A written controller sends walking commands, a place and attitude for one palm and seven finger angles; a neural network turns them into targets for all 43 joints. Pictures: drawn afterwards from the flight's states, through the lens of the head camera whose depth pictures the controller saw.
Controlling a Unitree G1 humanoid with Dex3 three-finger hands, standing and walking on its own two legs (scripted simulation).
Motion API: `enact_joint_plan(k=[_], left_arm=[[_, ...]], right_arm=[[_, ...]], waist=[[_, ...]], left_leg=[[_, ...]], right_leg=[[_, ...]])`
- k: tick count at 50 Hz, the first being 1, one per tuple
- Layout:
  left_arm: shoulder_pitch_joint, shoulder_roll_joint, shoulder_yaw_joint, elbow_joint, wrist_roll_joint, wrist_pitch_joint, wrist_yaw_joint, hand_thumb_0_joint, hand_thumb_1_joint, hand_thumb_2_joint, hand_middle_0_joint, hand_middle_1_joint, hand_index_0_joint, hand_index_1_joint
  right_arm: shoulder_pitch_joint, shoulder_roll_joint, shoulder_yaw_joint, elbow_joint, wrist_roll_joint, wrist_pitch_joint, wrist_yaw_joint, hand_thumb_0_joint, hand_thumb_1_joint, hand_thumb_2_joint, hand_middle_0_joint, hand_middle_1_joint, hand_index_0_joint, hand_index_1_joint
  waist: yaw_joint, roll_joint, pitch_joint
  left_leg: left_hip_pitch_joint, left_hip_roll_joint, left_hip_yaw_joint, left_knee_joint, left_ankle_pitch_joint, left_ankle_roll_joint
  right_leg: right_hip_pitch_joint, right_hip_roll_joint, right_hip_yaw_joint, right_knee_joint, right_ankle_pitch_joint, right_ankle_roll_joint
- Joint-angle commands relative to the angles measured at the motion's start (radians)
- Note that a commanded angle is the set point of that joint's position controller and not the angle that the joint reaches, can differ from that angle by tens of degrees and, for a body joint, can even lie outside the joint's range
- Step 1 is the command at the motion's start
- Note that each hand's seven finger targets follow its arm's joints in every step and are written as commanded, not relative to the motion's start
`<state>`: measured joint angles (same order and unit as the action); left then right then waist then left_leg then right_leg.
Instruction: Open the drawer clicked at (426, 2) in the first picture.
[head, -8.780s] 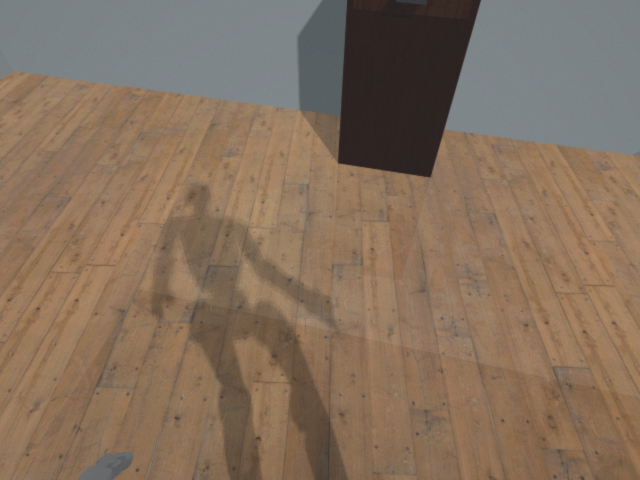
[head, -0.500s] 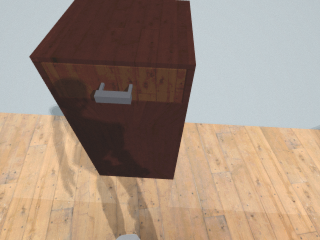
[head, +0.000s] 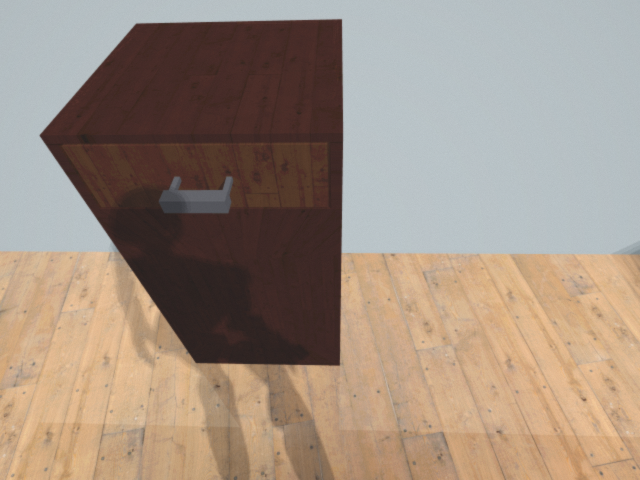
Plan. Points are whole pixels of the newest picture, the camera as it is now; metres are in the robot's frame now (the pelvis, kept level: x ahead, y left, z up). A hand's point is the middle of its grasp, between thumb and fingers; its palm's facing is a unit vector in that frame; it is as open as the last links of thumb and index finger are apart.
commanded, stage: come to a stop and stand still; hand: left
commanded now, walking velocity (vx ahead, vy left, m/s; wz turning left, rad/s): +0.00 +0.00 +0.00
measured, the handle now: (199, 191) +0.53 +0.25 +0.04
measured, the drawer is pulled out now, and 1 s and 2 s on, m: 0.00 0.00 0.00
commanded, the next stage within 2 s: look again from close up in 0.46 s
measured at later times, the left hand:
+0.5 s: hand out of the picture -0.05 +0.16 -0.17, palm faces +0.08 -0.98 -0.16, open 7.4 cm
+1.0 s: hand out of the picture -0.01 +0.20 -0.16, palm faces +0.04 -0.97 -0.22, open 7.4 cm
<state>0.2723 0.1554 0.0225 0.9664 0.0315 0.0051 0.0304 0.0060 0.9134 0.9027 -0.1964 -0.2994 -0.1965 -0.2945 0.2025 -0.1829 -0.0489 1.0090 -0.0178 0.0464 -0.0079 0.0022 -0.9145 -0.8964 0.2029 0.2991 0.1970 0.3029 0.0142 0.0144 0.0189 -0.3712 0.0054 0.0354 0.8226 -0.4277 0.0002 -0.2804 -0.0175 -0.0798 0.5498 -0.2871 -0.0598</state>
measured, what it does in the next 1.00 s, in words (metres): steps on the spot: left foot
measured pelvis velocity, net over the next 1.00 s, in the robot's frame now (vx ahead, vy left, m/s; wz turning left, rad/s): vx -0.02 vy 0.03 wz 0.00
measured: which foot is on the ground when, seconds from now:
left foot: up 0.00-0.08, down 0.10-1.00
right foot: down 0.00-1.00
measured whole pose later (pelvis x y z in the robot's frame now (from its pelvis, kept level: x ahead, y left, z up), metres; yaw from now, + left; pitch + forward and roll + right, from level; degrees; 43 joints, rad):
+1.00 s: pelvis -0.02 +0.03 +0.00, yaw +0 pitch -1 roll +0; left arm 0.30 0.14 0.00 1.09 0.01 -0.02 0.03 0.01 0.92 0.90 -0.20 -0.30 -0.20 -0.29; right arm 0.36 -0.13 0.03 1.09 -0.02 -0.03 -0.02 0.01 -0.91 -0.90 0.20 0.30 0.20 0.30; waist -0.01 0.04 -0.01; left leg -0.17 -0.04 0.06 0.45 -0.27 0.05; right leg -0.25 -0.03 -0.08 0.48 -0.22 -0.01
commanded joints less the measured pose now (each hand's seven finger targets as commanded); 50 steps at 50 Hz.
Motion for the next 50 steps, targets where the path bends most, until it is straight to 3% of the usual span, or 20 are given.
enact_joint_plan(k=[1, 3, 5, 6, 7, 8, 9, 12, 16, 23, 27, 28, 29, 30, 31, 33, 37, 40, 43, 50], left_arm=[[0.077, 0.159, 0.032, -0.022, -0.005, -0.025, 0.011, 0.000, 0.900, 0.900, -0.200, -0.300, -0.200, -0.300], [0.058, 0.153, 0.029, -0.008, -0.017, -0.022, 0.010, 0.000, 0.900, 0.900, -0.200, -0.300, -0.200, -0.300], [0.058, 0.110, 0.019, -0.001, -0.026, -0.018, 0.004, 0.000, 0.900, 0.900, -0.200, -0.300, -0.200, -0.300], [0.064, 0.088, 0.014, 0.001, -0.022, -0.016, 0.003, 0.000, 0.900, 0.900, -0.200, -0.300, -0.200, -0.300], [0.057, 0.076, 0.013, 0.007, -0.019, -0.017, 0.005, 0.000, 0.900, 0.900, -0.200, -0.300, -0.200, -0.300], [0.037, 0.087, 0.011, 0.031, -0.022, -0.017, 0.001, 0.000, 0.900, 0.900, -0.200, -0.300, -0.200, -0.300], [0.031, 0.094, 0.009, 0.043, -0.023, -0.016, -0.001, 0.000, 0.900, 0.900, -0.200, -0.300, -0.200, -0.300], [0.051, 0.088, 0.002, 0.077, -0.022, -0.016, -0.005, 0.000, 0.900, 0.900, -0.200, -0.300, -0.200, -0.300], [0.062, 0.084, -0.003, 0.101, -0.021, -0.018, -0.006, 0.000, 0.900, 0.900, -0.200, -0.300, -0.200, -0.300], [0.092, 0.057, -0.006, 0.120, -0.023, -0.024, -0.001, 0.000, 0.900, 0.900, -0.200, -0.300, -0.200, -0.300], [0.113, 0.047, -0.006, 0.128, -0.023, -0.026, 0.000, 0.000, 0.900, 0.900, -0.200, -0.300, -0.200, -0.300], [0.188, 0.084, -0.012, 0.157, -0.007, -0.052, 0.045, 0.000, 0.900, 0.900, -0.200, -0.300, -0.200, -0.300], [0.163, 0.134, -0.005, 0.119, -0.012, -0.059, 0.036, 0.000, 0.900, 0.900, -0.200, -0.300, -0.200, -0.300], [0.112, 0.120, -0.004, 0.102, -0.012, -0.061, 0.027, 0.000, 0.900, 0.900, -0.200, -0.300, -0.200, -0.300], [0.087, 0.126, -0.003, 0.098, -0.015, -0.061, 0.023, 0.000, 0.900, 0.900, -0.200, -0.300, -0.200, -0.300], [0.075, 0.085, -0.006, 0.093, -0.018, -0.058, 0.018, 0.000, 0.900, 0.900, -0.200, -0.300, -0.200, -0.300], [0.093, 0.048, -0.017, 0.105, -0.020, -0.042, 0.008, 0.000, 0.900, 0.900, -0.200, -0.300, -0.200, -0.300], [0.109, 0.038, -0.019, 0.109, -0.022, -0.040, 0.006, 0.000, 0.900, 0.900, -0.200, -0.300, -0.200, -0.300], [0.109, 0.042, -0.020, 0.109, -0.023, -0.037, 0.006, 0.000, 0.900, 0.900, -0.200, -0.300, -0.200, -0.300], [0.096, 0.050, -0.018, 0.107, -0.025, -0.036, 0.006, 0.000, 0.900, 0.900, -0.200, -0.300, -0.200, -0.300]], right_arm=[[0.031, 0.000, 0.016, -0.038, 0.011, -0.041, -0.007, 0.000, -0.900, -0.900, 0.200, 0.300, 0.200, 0.300], [0.099, 0.000, 0.025, -0.005, 0.010, -0.050, -0.014, 0.000, -0.900, -0.900, 0.200, 0.300, 0.200, 0.300], [0.120, -0.045, 0.024, 0.014, 0.003, -0.066, -0.022, 0.000, -0.900, -0.900, 0.200, 0.300, 0.200, 0.300], [0.101, -0.066, 0.024, 0.009, 0.001, -0.068, -0.023, 0.000, -0.900, -0.900, 0.200, 0.300, 0.200, 0.300], [0.088, -0.072, 0.026, 0.010, -0.003, -0.063, -0.023, 0.000, -0.900, -0.900, 0.200, 0.300, 0.200, 0.300], [0.078, -0.051, 0.036, 0.030, -0.001, -0.066, -0.027, 0.000, -0.900, -0.900, 0.200, 0.300, 0.200, 0.300], [0.076, -0.040, 0.040, 0.037, 0.000, -0.065, -0.029, 0.000, -0.900, -0.900, 0.200, 0.300, 0.200, 0.300], [0.105, -0.034, 0.047, 0.053, 0.002, -0.062, -0.030, 0.000, -0.900, -0.900, 0.200, 0.300, 0.200, 0.300], [0.156, -0.024, 0.052, 0.074, 0.001, -0.057, -0.029, 0.000, -0.900, -0.900, 0.200, 0.300, 0.200, 0.300], [0.207, -0.004, 0.058, 0.095, -0.001, -0.059, -0.028, 0.000, -0.900, -0.900, 0.200, 0.300, 0.200, 0.300], [0.223, 0.007, 0.059, 0.100, 0.000, -0.062, -0.029, 0.000, -0.900, -0.900, 0.200, 0.300, 0.200, 0.300], [0.075, -0.055, 0.044, 0.040, 0.007, -0.078, -0.016, 0.000, -0.900, -0.900, 0.200, 0.300, 0.200, 0.300], [0.153, 0.015, 0.043, 0.009, 0.010, -0.061, -0.016, 0.000, -0.900, -0.900, 0.200, 0.300, 0.200, 0.300], [0.193, 0.020, 0.045, 0.021, 0.007, -0.063, -0.015, 0.000, -0.900, -0.900, 0.200, 0.300, 0.200, 0.300], [0.232, 0.021, 0.049, 0.032, 0.004, -0.062, -0.009, 0.000, -0.900, -0.900, 0.200, 0.300, 0.200, 0.300], [0.265, 0.011, 0.049, 0.033, 0.000, -0.072, -0.009, 0.000, -0.900, -0.900, 0.200, 0.300, 0.200, 0.300], [0.237, -0.012, 0.054, 0.021, -0.001, -0.077, -0.016, 0.000, -0.900, -0.900, 0.200, 0.300, 0.200, 0.300], [0.231, -0.028, 0.057, 0.023, 0.001, -0.084, -0.020, 0.000, -0.900, -0.900, 0.200, 0.300, 0.200, 0.300], [0.228, -0.032, 0.060, 0.034, 0.000, -0.088, -0.021, 0.000, -0.900, -0.900, 0.200, 0.300, 0.200, 0.300], [0.225, -0.034, 0.065, 0.058, 0.001, -0.089, -0.022, 0.000, -0.900, -0.900, 0.200, 0.300, 0.200, 0.300]], waist=[[0.014, -0.138, -0.071], [-0.012, -0.096, -0.088], [0.000, 0.035, -0.087], [0.016, 0.059, -0.079], [0.021, 0.049, -0.057], [0.015, 0.118, -0.046], [0.017, 0.129, -0.014], [0.016, 0.068, 0.049], [0.002, -0.027, 0.086], [-0.003, -0.058, 0.081], [-0.004, -0.028, 0.067], [0.040, 0.009, 0.118], [-0.026, -0.007, -0.015], [-0.045, 0.030, -0.017], [-0.060, 0.031, -0.045], [-0.060, 0.034, -0.031], [-0.028, 0.007, 0.097], [-0.014, -0.027, 0.102], [-0.007, -0.006, 0.096], [-0.008, -0.022, 0.072]], left_leg=[[0.040, 0.005, 0.025, -0.222, 0.037, -0.015], [0.172, 0.006, 0.013, -0.408, 0.185, -0.008], [0.243, 0.111, -0.082, -0.459, 0.386, 0.030], [0.223, 0.170, -0.124, -0.446, 0.471, 0.056], [0.178, 0.176, -0.099, -0.430, 0.453, 0.056], [0.149, 0.152, -0.102, -0.462, 0.412, 0.052], [0.114, 0.141, -0.101, -0.484, 0.349, 0.047], [0.063, 0.117, -0.095, -0.516, 0.175, 0.034], [0.083, 0.094, -0.074, -0.516, 0.120, 0.028], [0.092, 0.079, -0.065, -0.506, 0.129, 0.030], [0.090, 0.080, -0.063, -0.507, 0.130, 0.031], [0.038, 0.080, 0.002, -0.301, 0.151, -0.012], [0.094, 0.036, -0.034, -0.242, 0.051, -0.004], [0.136, 0.044, -0.036, -0.262, 0.070, 0.004], [0.178, 0.048, -0.022, -0.292, 0.117, 0.015], [0.155, 0.062, -0.061, -0.352, 0.181, 0.028], [0.008, 0.093, -0.121, -0.472, 0.106, 0.051], [-0.004, 0.093, -0.127, -0.507, 0.111, 0.053], [0.005, 0.094, -0.129, -0.528, 0.122, 0.055], [0.051, 0.087, -0.115, -0.524, 0.192, 0.051]], right_leg=[[0.162, -0.211, 0.194, -0.154, 0.487, -0.113], [0.123, -0.179, 0.179, -0.126, 0.406, -0.070], [0.074, -0.105, 0.131, -0.106, 0.262, -0.004], [0.075, -0.074, 0.106, -0.113, 0.174, 0.016], [0.086, -0.070, 0.105, -0.137, 0.137, 0.023], [0.122, -0.077, 0.091, -0.143, 0.160, 0.028], [0.142, -0.077, 0.089, -0.151, 0.153, 0.029], [0.142, -0.082, 0.110, -0.202, 0.096, 0.022], [0.091, -0.089, 0.129, -0.255, -0.002, 0.020], [0.068, -0.091, 0.134, -0.265, -0.040, 0.020], [0.072, -0.088, 0.131, -0.255, -0.021, 0.018], [0.061, -0.150, 0.180, -0.214, 0.411, 0.064], [0.069, -0.227, 0.277, -0.265, 0.191, 0.005], [0.012, -0.217, 0.251, -0.276, 0.000, -0.044], [-0.018, -0.185, 0.210, -0.265, -0.112, -0.050], [-0.020, -0.127, 0.155, -0.203, -0.089, -0.031], [0.019, -0.075, 0.115, -0.153, -0.049, -0.003], [0.067, -0.074, 0.109, -0.140, 0.017, 0.004], [0.092, -0.074, 0.101, -0.130, 0.063, 0.010], [0.113, -0.085, 0.102, -0.137, 0.108, 0.014]])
